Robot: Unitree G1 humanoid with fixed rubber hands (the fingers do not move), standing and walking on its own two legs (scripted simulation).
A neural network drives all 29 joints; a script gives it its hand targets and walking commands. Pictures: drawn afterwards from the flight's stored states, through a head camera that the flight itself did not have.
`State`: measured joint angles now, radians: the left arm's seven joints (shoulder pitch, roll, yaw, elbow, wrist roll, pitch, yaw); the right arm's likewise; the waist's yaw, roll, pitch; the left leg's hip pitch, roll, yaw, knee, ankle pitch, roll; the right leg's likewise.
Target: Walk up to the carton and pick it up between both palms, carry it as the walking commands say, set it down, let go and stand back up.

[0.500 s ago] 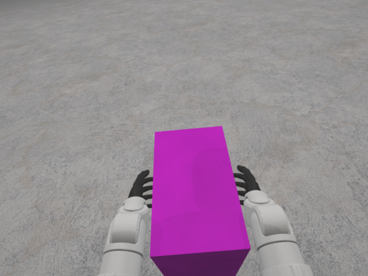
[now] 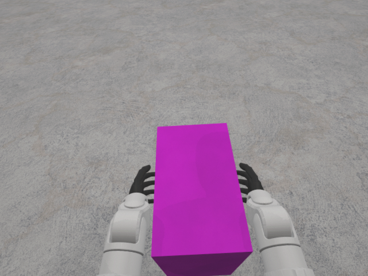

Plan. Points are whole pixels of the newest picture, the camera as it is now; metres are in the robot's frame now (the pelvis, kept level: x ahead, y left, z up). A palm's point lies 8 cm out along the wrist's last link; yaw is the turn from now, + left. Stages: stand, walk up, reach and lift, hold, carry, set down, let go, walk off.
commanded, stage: carry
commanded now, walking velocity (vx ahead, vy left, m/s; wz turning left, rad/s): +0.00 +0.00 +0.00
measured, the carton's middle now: (195, 204) +0.30 +0.00 -0.05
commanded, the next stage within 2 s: none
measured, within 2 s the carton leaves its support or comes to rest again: neither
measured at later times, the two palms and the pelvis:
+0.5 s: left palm (115, 200) +0.28 +0.18 +0.04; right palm (232, 200) +0.27 -0.08 +0.02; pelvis -0.02 +0.05 +0.00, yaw +0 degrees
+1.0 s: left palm (125, 195) +0.28 +0.15 +0.04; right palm (243, 198) +0.27 -0.10 +0.03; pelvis -0.01 +0.03 +0.00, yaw +1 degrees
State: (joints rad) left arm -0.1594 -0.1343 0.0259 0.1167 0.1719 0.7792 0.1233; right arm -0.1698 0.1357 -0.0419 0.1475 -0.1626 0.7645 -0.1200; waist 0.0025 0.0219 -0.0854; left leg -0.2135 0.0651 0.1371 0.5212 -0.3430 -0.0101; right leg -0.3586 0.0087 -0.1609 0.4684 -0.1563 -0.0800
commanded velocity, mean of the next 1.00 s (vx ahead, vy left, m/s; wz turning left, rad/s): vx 0.00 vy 0.00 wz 0.00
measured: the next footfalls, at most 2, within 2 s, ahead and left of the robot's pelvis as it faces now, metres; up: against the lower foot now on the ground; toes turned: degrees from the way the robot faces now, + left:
none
